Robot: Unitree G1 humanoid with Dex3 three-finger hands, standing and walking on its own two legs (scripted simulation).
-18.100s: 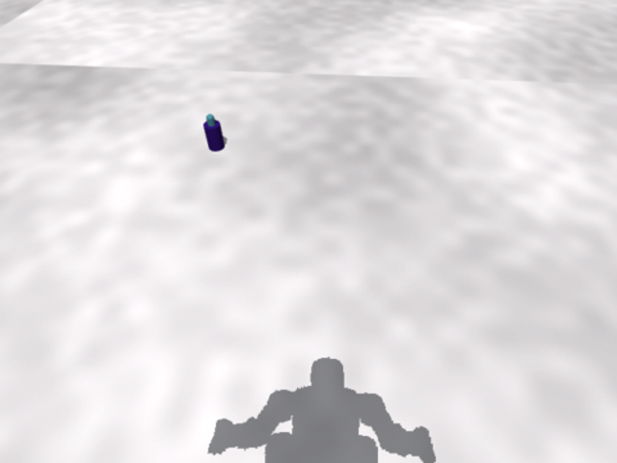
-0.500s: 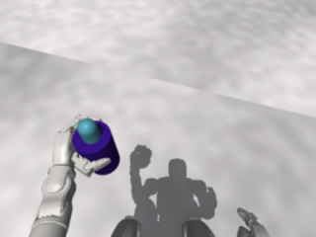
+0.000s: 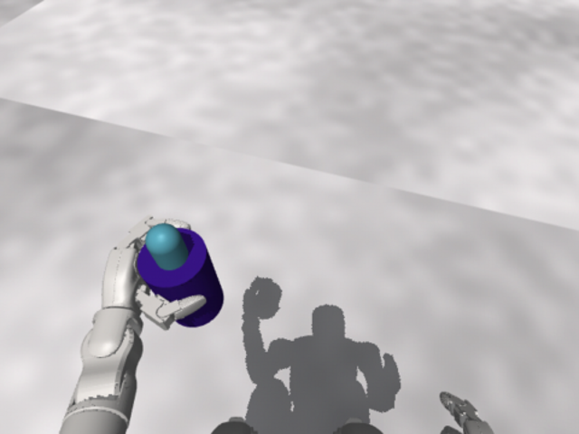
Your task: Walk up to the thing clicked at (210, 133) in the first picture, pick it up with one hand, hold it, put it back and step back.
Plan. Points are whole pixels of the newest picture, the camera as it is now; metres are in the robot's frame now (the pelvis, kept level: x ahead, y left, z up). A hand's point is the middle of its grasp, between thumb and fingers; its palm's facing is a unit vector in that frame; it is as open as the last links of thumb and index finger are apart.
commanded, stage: hold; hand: left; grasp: from the side
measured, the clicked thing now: (180, 271) +0.33 +0.17 +0.03
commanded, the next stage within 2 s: none
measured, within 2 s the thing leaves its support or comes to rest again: neither
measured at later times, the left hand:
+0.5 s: hand (172, 270) +0.32 +0.17 +0.05, palm faces +0.07 -1.00 -0.01, open 11.6 cm
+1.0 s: hand (170, 272) +0.32 +0.17 +0.05, palm faces +0.07 -1.00 -0.01, open 11.6 cm
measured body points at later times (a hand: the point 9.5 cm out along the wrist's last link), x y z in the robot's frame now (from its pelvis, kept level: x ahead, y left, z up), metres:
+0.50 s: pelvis +0.00 +0.00 +0.01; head +0.05 +0.00 +0.46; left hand +0.31 +0.23 +0.05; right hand +0.13 -0.25 -0.10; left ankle +0.00 +0.12 -0.69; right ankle +0.01 -0.13 -0.69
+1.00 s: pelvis +0.00 +0.00 +0.02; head +0.04 +0.00 +0.47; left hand +0.31 +0.22 +0.06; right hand +0.13 -0.25 -0.09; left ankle +0.00 +0.12 -0.69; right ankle +0.01 -0.13 -0.69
